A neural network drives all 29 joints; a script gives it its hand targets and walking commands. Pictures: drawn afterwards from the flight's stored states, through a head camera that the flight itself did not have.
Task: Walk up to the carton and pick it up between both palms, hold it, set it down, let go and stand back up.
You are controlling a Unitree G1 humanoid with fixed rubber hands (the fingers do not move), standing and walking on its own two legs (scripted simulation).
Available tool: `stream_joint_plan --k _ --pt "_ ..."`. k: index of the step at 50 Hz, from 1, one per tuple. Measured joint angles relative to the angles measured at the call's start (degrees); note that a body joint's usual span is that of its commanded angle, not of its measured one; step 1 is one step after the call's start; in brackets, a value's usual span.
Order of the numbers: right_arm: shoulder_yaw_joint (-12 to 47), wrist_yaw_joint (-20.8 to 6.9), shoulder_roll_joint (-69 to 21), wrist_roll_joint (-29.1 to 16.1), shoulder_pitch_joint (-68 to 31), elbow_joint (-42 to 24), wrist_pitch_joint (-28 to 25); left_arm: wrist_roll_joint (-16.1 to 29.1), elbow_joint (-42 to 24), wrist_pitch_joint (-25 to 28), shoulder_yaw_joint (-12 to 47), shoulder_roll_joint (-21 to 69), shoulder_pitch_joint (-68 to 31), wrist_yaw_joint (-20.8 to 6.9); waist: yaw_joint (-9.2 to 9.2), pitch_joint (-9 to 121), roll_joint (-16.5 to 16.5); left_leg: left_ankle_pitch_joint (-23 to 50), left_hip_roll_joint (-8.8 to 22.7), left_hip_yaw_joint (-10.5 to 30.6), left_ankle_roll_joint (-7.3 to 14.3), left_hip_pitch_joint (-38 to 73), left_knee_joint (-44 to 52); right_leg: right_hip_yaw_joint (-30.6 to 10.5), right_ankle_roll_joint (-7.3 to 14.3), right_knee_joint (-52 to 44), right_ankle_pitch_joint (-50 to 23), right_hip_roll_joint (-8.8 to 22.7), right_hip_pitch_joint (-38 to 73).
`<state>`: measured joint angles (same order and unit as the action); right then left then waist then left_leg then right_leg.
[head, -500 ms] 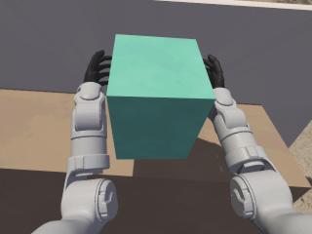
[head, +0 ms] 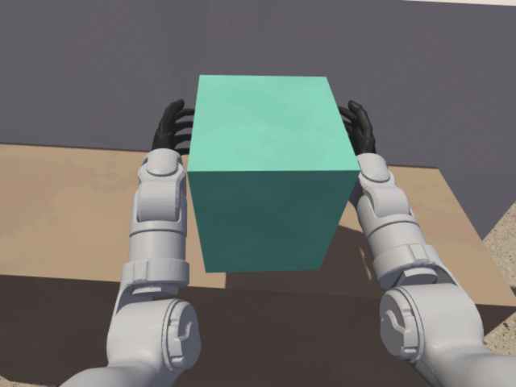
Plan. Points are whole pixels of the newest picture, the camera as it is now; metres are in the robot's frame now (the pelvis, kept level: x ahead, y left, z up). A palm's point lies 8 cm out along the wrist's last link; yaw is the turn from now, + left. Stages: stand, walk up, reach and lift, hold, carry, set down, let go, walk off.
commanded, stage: set down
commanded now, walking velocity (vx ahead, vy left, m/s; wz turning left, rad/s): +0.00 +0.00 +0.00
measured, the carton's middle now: (263, 178) +0.40 -0.01 +0.14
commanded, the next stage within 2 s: none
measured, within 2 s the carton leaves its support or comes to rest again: rests again in 1.30 s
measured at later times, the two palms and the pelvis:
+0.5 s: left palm (178, 169) +0.40 +0.13 +0.17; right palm (359, 167) +0.39 -0.16 +0.17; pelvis +0.00 -0.01 +0.00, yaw +0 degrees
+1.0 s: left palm (184, 184) +0.41 +0.12 +0.14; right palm (357, 179) +0.39 -0.17 +0.14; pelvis +0.01 +0.00 +0.00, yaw -1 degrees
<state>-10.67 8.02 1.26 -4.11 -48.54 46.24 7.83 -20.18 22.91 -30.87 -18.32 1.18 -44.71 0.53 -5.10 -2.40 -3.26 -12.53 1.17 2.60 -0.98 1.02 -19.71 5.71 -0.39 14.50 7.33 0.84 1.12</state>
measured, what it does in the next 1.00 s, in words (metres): stands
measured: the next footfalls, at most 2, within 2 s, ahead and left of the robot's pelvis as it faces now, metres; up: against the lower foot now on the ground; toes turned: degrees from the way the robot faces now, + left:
none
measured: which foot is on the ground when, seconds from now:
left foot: down 0.00-1.00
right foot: down 0.00-1.00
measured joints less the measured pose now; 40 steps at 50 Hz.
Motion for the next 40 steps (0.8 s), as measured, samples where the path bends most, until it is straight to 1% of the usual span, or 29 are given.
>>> stream_joint_plan --k 11,20,33,40 --pt "-1.44 -0.35 -0.06 1.91 0.19 2.11 -1.15 0.45 4.71 2.97 -0.85 0.38 -0.35 0.62 0.40 0.51 0.34 0.37 0.23 -0.17 -0.18 -0.87 0.55 -0.16 0.23 0.33 0.01 -0.21 -1.37" --pt "-2.32 -0.59 -0.59 3.51 0.39 3.56 -1.97 0.89 6.64 4.81 -1.24 0.39 0.67 0.78 0.67 0.84 0.49 0.61 0.37 -0.22 -0.35 -1.56 1.00 -0.20 0.41 0.16 -0.10 -0.34 -2.22" --pt "-3.47 -1.07 -1.16 5.13 2.41 4.03 -3.83 2.15 8.89 7.64 -0.74 0.78 2.36 1.80 0.92 1.27 0.87 0.33 0.44 -0.51 -0.37 -2.69 0.75 -0.49 0.34 0.31 0.01 -0.41 -3.42" --pt "-4.07 -1.74 -0.96 5.94 2.66 4.81 -4.32 1.94 9.89 8.53 -0.96 1.38 2.75 2.31 1.16 1.36 1.04 0.21 0.48 -0.91 -0.33 -2.86 0.84 -0.88 0.31 0.28 0.00 -0.45 -3.78"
